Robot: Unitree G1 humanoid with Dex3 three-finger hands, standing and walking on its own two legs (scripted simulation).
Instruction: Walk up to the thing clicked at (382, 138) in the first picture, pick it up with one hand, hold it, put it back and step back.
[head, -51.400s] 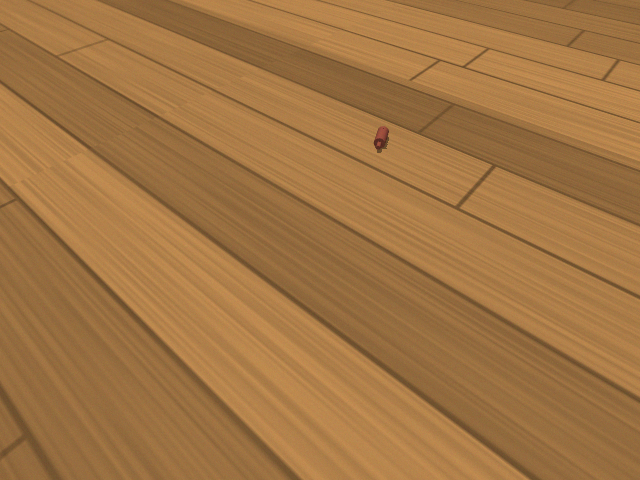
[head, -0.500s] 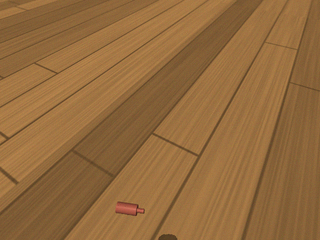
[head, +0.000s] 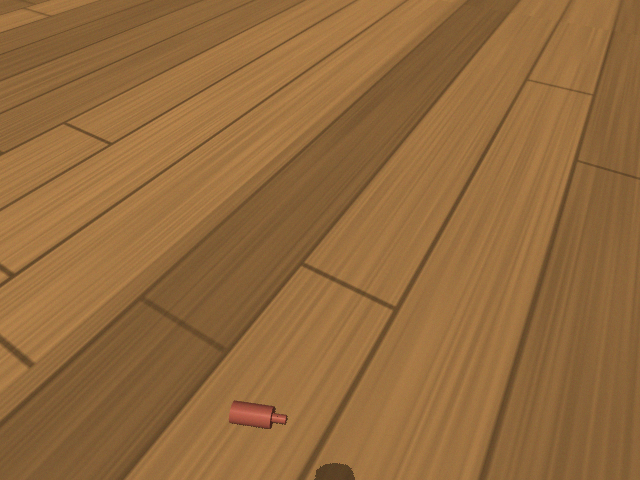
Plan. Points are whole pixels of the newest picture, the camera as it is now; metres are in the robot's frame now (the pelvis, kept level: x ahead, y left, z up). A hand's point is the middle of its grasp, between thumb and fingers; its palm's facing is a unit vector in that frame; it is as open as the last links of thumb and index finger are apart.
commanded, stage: stand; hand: left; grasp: from above
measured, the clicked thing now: (259, 415) +0.47 +0.20 -0.75
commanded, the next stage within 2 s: step back in 0.10 s
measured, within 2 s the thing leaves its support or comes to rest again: neither
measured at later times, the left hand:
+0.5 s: hand out of the picture +0.10 +0.31 -0.18, palm faces +0.00 -0.92 -0.38, open 7.3 cm
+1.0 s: hand out of the picture -0.03 +0.29 -0.15, palm faces -0.02 -0.90 -0.43, open 7.3 cm
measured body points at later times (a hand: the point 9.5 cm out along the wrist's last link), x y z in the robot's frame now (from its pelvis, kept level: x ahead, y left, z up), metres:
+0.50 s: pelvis -0.05 +0.04 -0.02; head +0.03 +0.06 +0.42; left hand +0.10 +0.35 -0.15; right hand +0.01 -0.28 -0.14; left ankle -0.03 +0.14 -0.75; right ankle -0.07 -0.11 -0.68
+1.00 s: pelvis -0.16 +0.03 -0.02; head -0.09 +0.01 +0.42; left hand -0.03 +0.34 -0.12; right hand -0.07 -0.29 -0.15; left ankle -0.18 +0.17 -0.70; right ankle -0.12 -0.08 -0.75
